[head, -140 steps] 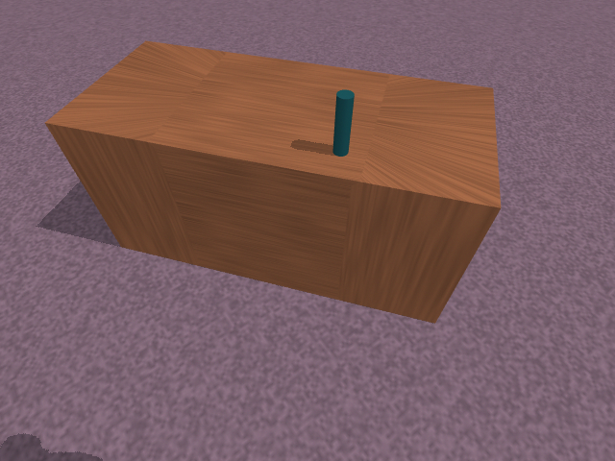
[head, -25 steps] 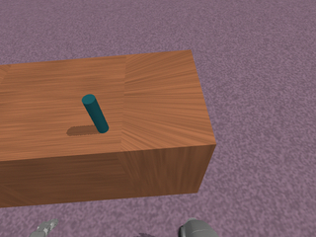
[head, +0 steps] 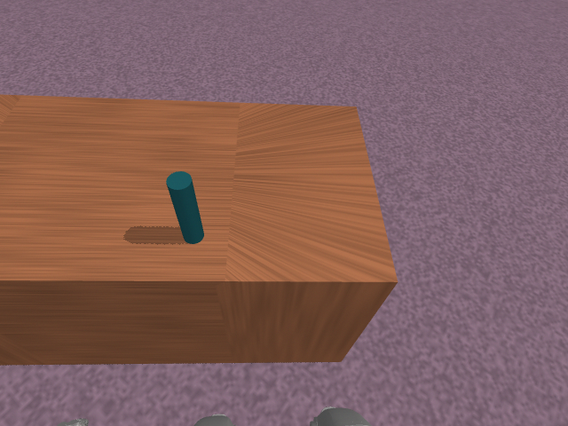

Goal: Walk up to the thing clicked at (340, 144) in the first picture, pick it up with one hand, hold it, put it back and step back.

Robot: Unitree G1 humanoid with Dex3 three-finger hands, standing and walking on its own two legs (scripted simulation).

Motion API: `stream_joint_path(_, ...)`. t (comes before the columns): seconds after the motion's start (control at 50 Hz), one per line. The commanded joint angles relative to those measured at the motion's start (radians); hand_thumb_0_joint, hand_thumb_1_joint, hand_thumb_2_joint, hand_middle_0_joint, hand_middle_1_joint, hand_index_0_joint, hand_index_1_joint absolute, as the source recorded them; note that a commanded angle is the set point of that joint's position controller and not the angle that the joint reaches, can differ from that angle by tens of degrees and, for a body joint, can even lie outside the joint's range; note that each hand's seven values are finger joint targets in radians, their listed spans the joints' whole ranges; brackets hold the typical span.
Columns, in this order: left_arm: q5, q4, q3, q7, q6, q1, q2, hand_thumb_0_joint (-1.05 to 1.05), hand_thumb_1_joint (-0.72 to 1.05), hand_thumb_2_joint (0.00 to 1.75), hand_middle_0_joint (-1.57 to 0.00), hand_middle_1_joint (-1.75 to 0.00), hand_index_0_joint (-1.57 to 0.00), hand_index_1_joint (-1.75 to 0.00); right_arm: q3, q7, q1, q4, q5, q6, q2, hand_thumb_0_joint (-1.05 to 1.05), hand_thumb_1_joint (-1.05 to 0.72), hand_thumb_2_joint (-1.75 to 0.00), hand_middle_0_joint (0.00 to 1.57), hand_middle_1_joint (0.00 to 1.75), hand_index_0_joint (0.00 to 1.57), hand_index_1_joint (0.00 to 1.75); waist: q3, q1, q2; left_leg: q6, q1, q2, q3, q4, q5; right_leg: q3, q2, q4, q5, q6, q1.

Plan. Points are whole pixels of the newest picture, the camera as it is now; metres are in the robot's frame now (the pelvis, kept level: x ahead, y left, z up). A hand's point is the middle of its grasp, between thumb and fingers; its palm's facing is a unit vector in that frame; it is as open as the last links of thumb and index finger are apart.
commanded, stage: walk up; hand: left
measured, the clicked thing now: (187, 210) +0.49 +0.18 -0.07
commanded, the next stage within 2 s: stand in 1.44 s
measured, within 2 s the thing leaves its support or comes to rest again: neither
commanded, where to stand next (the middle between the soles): +0.08 +0.01 m, yaw +0 degrees
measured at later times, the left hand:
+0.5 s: hand out of the picture +0.08 +0.26 -0.13, palm faces +0.01 -0.94 -0.35, open 7.4 cm
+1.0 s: hand out of the picture +0.10 +0.26 -0.13, palm faces +0.00 -0.94 -0.33, open 7.4 cm
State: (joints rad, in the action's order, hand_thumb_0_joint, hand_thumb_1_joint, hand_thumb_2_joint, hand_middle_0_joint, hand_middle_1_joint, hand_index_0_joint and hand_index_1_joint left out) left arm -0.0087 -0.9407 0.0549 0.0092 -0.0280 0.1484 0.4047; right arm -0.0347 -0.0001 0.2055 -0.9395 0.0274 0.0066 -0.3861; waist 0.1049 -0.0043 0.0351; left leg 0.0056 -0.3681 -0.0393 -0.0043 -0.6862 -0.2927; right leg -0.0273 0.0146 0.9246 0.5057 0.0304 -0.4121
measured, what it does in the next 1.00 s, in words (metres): steps on the spot: right foot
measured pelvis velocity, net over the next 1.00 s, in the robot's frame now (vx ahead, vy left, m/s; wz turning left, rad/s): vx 0.02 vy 0.01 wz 0.01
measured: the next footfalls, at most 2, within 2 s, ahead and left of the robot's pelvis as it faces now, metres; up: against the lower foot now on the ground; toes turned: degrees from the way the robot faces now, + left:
right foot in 0.06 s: +0.03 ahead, -0.13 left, +0.00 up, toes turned +0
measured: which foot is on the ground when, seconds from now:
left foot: down 0.00-1.00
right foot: up 0.00-0.04, down 0.06-1.00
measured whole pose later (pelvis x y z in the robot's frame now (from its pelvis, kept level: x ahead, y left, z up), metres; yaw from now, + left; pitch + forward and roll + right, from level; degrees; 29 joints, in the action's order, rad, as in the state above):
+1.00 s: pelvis +0.02 +0.01 +0.03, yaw +1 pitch -2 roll +0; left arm 0.01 -1.15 0.01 0.01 0.01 0.07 0.34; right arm -0.01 0.01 0.08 -1.14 0.00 0.01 -0.35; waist 0.05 -0.01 -0.01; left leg 0.01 -0.19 -0.01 -0.02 -0.37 -0.15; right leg 0.01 -0.03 0.33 0.23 -0.03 -0.07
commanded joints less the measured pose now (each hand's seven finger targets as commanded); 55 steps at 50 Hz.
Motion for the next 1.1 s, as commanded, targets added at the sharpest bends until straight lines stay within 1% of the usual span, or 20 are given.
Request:
stream_joint_path(0.0, 0.004, 0.027, 0.034, -0.012, 0.043, 0.040, 0.133, 0.00, 0.90, 0.90, -0.20, -0.30, -0.20, -0.30, -0.050, -0.012, -0.061, 0.068, 0.001, 0.026, -0.245, 0.00, -0.90, -0.90, 0.20, 0.30, 0.20, 0.30, -0.172, 0.028, -0.241, -0.167, 0.155, -0.153, -0.181, 0.160, 0.232, 0.038, -0.019, -0.310, -0.046, -0.009, 0.100)
stream_joint_path(0.02, 0.006, 0.002, 0.030, -0.018, 0.053, 0.080, 0.121, 0.00, 0.90, 0.90, -0.20, -0.30, -0.20, -0.30, -0.044, -0.010, -0.080, 0.072, -0.004, 0.018, -0.237, 0.00, -0.90, -0.90, 0.20, 0.30, 0.20, 0.30, -0.192, 0.048, -0.236, -0.149, 0.157, -0.143, -0.145, 0.102, 0.292, 0.057, -0.011, -0.457, -0.156, -0.011, 0.178)
stream_joint_path(0.04, 0.015, -0.017, 0.033, -0.028, 0.063, 0.101, 0.141, 0.00, 0.90, 0.90, -0.20, -0.30, -0.20, -0.30, -0.036, -0.009, -0.078, 0.071, -0.014, 0.011, -0.216, 0.00, -0.90, -0.90, 0.20, 0.30, 0.20, 0.30, -0.216, 0.056, -0.210, -0.125, 0.149, -0.136, -0.125, 0.038, 0.366, 0.012, -0.033, -0.527, -0.255, -0.001, 0.255)
stream_joint_path(0.06, 0.028, -0.013, 0.037, -0.036, 0.076, 0.083, 0.187, 0.00, 0.90, 0.90, -0.20, -0.30, -0.20, -0.30, -0.025, -0.011, -0.055, 0.070, -0.026, 0.010, -0.187, 0.00, -0.90, -0.90, 0.20, 0.30, 0.20, 0.30, -0.230, 0.039, -0.130, -0.089, 0.091, -0.104, -0.108, -0.018, 0.355, -0.109, -0.096, -0.531, -0.386, 0.021, 0.324)
stream_joint_path(0.08, 0.040, -0.011, 0.045, -0.040, 0.085, 0.055, 0.236, 0.00, 0.90, 0.90, -0.20, -0.30, -0.20, -0.30, -0.015, -0.009, -0.037, 0.072, -0.034, 0.012, -0.152, 0.00, -0.90, -0.90, 0.20, 0.30, 0.20, 0.30, -0.211, 0.018, 0.004, -0.040, -0.038, -0.041, -0.072, -0.066, 0.208, -0.290, -0.222, -0.515, -0.552, 0.064, 0.379)
stream_joint_path(0.1, 0.030, 0.003, 0.046, -0.034, 0.080, -0.027, 0.292, 0.00, 0.90, 0.90, -0.20, -0.30, -0.20, -0.30, -0.023, -0.017, -0.054, 0.056, -0.031, 0.008, -0.172, 0.00, -0.90, -0.90, 0.20, 0.30, 0.20, 0.30, -0.196, -0.001, 0.048, -0.032, 0.026, -0.017, -0.038, 0.012, -0.088, -0.336, -0.310, -0.483, -0.522, 0.159, 0.235)
stream_joint_path(0.12, 0.027, 0.018, 0.035, -0.026, 0.078, -0.088, 0.267, 0.00, 0.90, 0.90, -0.20, -0.30, -0.20, -0.30, -0.034, -0.016, -0.021, 0.018, -0.024, 0.010, -0.191, 0.00, -0.90, -0.90, 0.20, 0.30, 0.20, 0.30, -0.161, -0.037, 0.048, -0.032, 0.170, -0.026, -0.047, 0.043, -0.075, -0.297, -0.291, -0.465, -0.459, 0.149, 0.104)
stream_joint_path(0.14, 0.019, 0.013, 0.023, -0.022, 0.075, -0.100, 0.225, 0.00, 0.90, 0.90, -0.20, -0.30, -0.20, -0.30, -0.036, -0.013, -0.033, 0.005, -0.023, 0.017, -0.196, 0.00, -0.90, -0.90, 0.20, 0.30, 0.20, 0.30, -0.126, -0.046, 0.015, -0.037, 0.204, -0.033, -0.061, 0.138, 0.019, -0.190, -0.230, -0.458, -0.409, 0.094, 0.062)
stream_joint_path(0.16, 0.015, 0.007, 0.017, -0.021, 0.075, -0.095, 0.204, 0.00, 0.90, 0.90, -0.20, -0.30, -0.20, -0.30, -0.040, -0.007, -0.065, 0.002, -0.029, 0.023, -0.216, 0.00, -0.90, -0.90, 0.20, 0.30, 0.20, 0.30, -0.129, -0.033, 0.003, -0.055, 0.222, -0.060, -0.095, 0.162, 0.171, -0.108, -0.167, -0.453, -0.377, 0.043, 0.083)
stream_joint_path(0.18, 0.009, -0.007, 0.011, -0.019, 0.075, -0.074, 0.188, 0.00, 0.90, 0.90, -0.20, -0.30, -0.20, -0.30, -0.036, -0.002, -0.103, 0.006, -0.028, 0.025, -0.218, 0.00, -0.90, -0.90, 0.20, 0.30, 0.20, 0.30, -0.124, -0.012, -0.001, -0.074, 0.219, -0.083, -0.132, 0.179, 0.230, -0.075, -0.121, -0.458, -0.345, 0.013, 0.085)
stream_joint_path(0.22, 0.016, -0.042, 0.008, -0.019, 0.077, -0.029, 0.186, 0.00, 0.90, 0.90, -0.20, -0.30, -0.20, -0.30, -0.026, 0.005, -0.136, 0.003, -0.029, 0.025, -0.209, 0.00, -0.90, -0.90, 0.20, 0.30, 0.20, 0.30, -0.135, 0.012, 0.025, -0.089, 0.196, -0.097, -0.128, 0.178, 0.182, -0.075, -0.110, -0.505, -0.269, 0.013, 0.136)
stream_joint_path(0.28, 0.015, -0.052, 0.010, -0.017, 0.078, -0.088, 0.194, 0.00, 0.90, 0.90, -0.20, -0.30, -0.20, -0.30, -0.015, 0.007, -0.112, -0.035, -0.026, 0.020, -0.190, 0.00, -0.90, -0.90, 0.20, 0.30, 0.20, 0.30, -0.086, -0.011, 0.038, -0.044, 0.192, -0.056, -0.089, 0.227, 0.148, -0.115, -0.144, -0.557, -0.240, 0.016, 0.132)
stream_joint_path(0.36, 0.010, -0.085, -0.001, -0.015, 0.071, -0.075, 0.166, 0.00, 0.90, 0.90, -0.20, -0.30, -0.20, -0.30, -0.012, 0.010, -0.167, -0.064, -0.022, 0.024, -0.199, 0.00, -0.90, -0.90, 0.20, 0.30, 0.20, 0.30, -0.083, 0.013, -0.032, -0.050, 0.173, -0.085, -0.138, 0.317, 0.056, -0.072, -0.114, -0.590, -0.179, 0.008, 0.176)
stream_joint_path(0.44, 0.013, -0.102, -0.001, -0.010, 0.070, -0.092, 0.166, 0.00, 0.90, 0.90, -0.20, -0.30, -0.20, -0.30, -0.011, 0.011, -0.162, -0.093, -0.019, 0.027, -0.194, 0.00, -0.90, -0.90, 0.20, 0.30, 0.20, 0.30, -0.080, 0.008, -0.047, -0.037, 0.149, -0.080, -0.141, 0.371, -0.012, -0.068, -0.116, -0.611, -0.174, 0.006, 0.221)
stream_joint_path(0.52, 0.014, -0.119, -0.002, -0.009, 0.068, -0.088, 0.160, 0.00, 0.90, 0.90, -0.20, -0.30, -0.20, -0.30, -0.010, 0.009, -0.178, -0.107, -0.018, 0.033, -0.185, 0.00, -0.90, -0.90, 0.20, 0.30, 0.20, 0.30, -0.114, 0.016, -0.071, -0.033, 0.151, -0.088, -0.146, 0.402, 0.027, -0.045, -0.111, -0.605, -0.262, -0.001, 0.281)
stream_joint_path(0.58, 0.015, -0.125, -0.003, -0.009, 0.068, -0.090, 0.158, 0.00, 0.90, 0.90, -0.20, -0.30, -0.20, -0.30, -0.011, 0.008, -0.182, -0.112, -0.018, 0.032, -0.179, 0.00, -0.90, -0.90, 0.20, 0.30, 0.20, 0.30, -0.114, 0.014, -0.071, -0.031, 0.159, -0.087, -0.137, 0.396, 0.074, -0.042, -0.114, -0.624, -0.275, -0.005, 0.287)
stream_joint_path(0.66, 0.018, -0.130, -0.003, -0.012, 0.071, -0.102, 0.165, 0.00, 0.90, 0.90, -0.20, -0.30, -0.20, -0.30, -0.011, 0.005, -0.165, -0.124, -0.022, 0.032, -0.176, 0.00, -0.90, -0.90, 0.20, 0.30, 0.20, 0.30, -0.178, 0.005, -0.056, -0.030, 0.217, -0.079, -0.103, 0.358, 0.233, -0.040, -0.132, -0.633, -0.389, -0.011, 0.334)
stream_joint_path(0.72, 0.014, -0.129, -0.003, -0.014, 0.069, -0.116, 0.165, 0.00, 0.90, 0.90, -0.20, -0.30, -0.20, -0.30, -0.012, 0.002, -0.158, -0.131, -0.021, 0.031, -0.176, 0.00, -0.90, -0.90, 0.20, 0.30, 0.20, 0.30, -0.179, 0.002, -0.056, -0.027, 0.236, -0.078, -0.094, 0.352, 0.284, -0.036, -0.137, -0.628, -0.426, -0.014, 0.332)
stream_joint_path(0.9, 0.016, -0.152, -0.006, -0.017, 0.062, -0.120, 0.154, 0.00, 0.90, 0.90, -0.20, -0.30, -0.20, -0.30, -0.015, 0.000, -0.168, -0.139, -0.022, 0.023, -0.171, 0.00, -0.90, -0.90, 0.20, 0.30, 0.20, 0.30, -0.129, -0.005, -0.045, -0.029, 0.226, -0.080, -0.103, 0.373, 0.257, -0.023, -0.128, -0.651, -0.387, -0.019, 0.309)
stream_joint_path(1.08, 0.017, -0.154, -0.002, -0.018, 0.063, -0.114, 0.156, 0.00, 0.90, 0.90, -0.20, -0.30, -0.20, -0.30, -0.013, 0.000, -0.182, -0.137, -0.021, 0.022, -0.167, 0.00, -0.90, -0.90, 0.20, 0.30, 0.20, 0.30, -0.144, 0.002, -0.037, -0.025, 0.257, -0.076, -0.095, 0.365, 0.316, -0.019, -0.133, -0.655, -0.428, -0.025, 0.315)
